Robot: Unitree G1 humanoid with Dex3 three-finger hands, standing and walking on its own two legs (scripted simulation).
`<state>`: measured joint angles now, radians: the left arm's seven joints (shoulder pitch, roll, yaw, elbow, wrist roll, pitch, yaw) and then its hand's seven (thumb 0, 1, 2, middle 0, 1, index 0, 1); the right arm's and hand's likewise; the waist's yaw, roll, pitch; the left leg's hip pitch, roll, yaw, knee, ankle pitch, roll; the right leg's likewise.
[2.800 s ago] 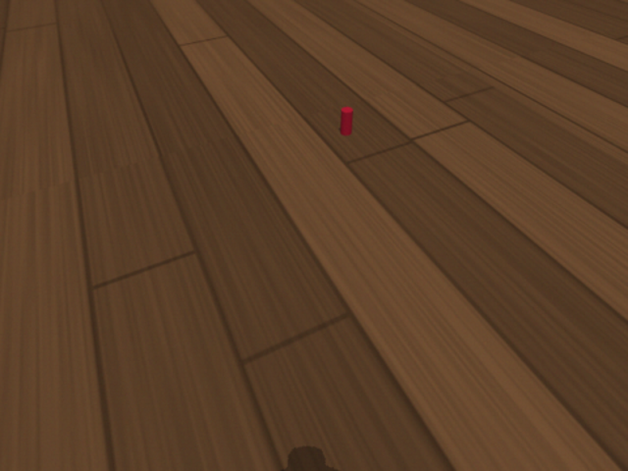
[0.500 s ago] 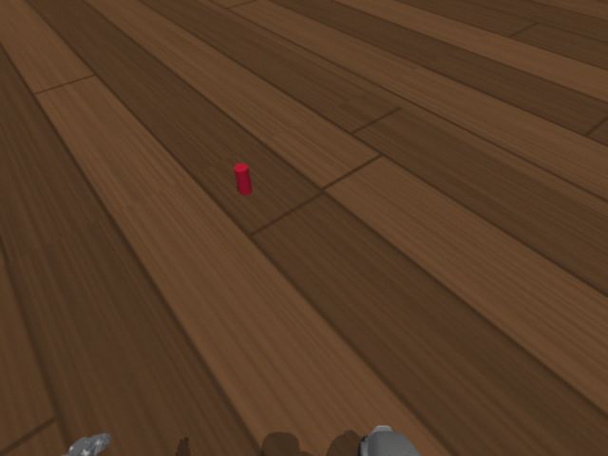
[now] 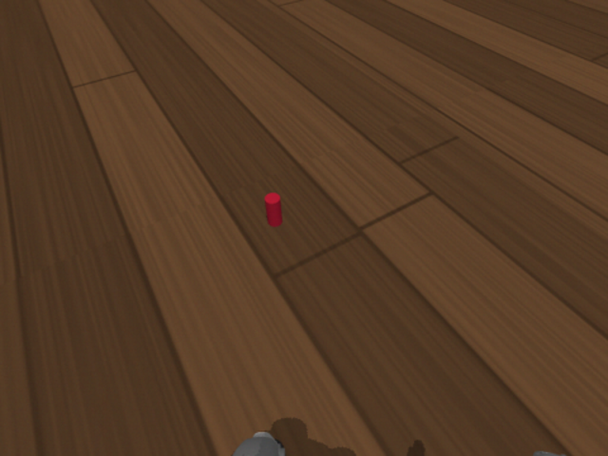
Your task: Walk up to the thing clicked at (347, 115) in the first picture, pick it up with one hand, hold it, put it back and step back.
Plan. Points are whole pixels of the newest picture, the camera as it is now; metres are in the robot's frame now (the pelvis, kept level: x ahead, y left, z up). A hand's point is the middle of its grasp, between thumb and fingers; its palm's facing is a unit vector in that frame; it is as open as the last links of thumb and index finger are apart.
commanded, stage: walk up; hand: left
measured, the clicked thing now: (273, 210) +1.16 +0.22 -0.69
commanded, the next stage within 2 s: none
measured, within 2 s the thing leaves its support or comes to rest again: neither
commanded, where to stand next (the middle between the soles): +0.83 +0.05 m, yaw -2 degrees
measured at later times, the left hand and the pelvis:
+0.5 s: hand (166, 329) +0.34 +0.29 -0.13, palm faces -0.11 -0.93 -0.35, open 7.4 cm; pelvis +0.24 +0.03 +0.00, yaw -2 degrees
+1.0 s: hand (171, 278) +0.44 +0.31 -0.13, palm faces +0.02 -0.92 -0.40, open 7.4 cm; pelvis +0.41 +0.02 +0.00, yaw +1 degrees
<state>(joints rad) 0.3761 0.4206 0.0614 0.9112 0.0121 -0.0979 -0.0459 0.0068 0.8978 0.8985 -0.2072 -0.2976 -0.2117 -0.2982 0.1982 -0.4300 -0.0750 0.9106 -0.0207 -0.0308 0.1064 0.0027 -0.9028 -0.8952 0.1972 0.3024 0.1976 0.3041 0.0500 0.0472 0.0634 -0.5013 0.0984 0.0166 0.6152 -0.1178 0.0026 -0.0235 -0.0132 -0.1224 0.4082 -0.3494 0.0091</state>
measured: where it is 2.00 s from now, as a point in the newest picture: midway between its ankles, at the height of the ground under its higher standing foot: (312, 305)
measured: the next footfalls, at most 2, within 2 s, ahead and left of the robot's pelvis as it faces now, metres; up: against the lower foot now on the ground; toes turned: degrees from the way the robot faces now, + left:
left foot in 0.04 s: +0.20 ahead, +0.13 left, +0.00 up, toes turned +5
right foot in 0.56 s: +0.42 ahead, -0.10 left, +0.00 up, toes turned -7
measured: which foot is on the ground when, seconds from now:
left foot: up 0.00-0.02, down 0.04-0.58, up 0.60-1.00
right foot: down 0.00-0.08, up 0.10-0.54, down 0.56-1.00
